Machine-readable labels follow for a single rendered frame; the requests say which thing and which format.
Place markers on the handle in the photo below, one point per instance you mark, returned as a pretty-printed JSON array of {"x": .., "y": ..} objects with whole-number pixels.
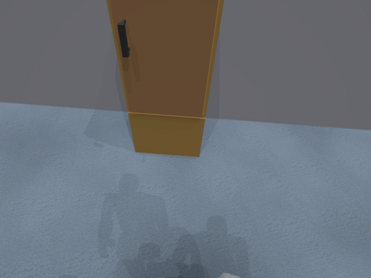
[{"x": 123, "y": 38}]

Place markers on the cupboard door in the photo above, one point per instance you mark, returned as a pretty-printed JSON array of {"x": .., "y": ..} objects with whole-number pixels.
[{"x": 170, "y": 45}]

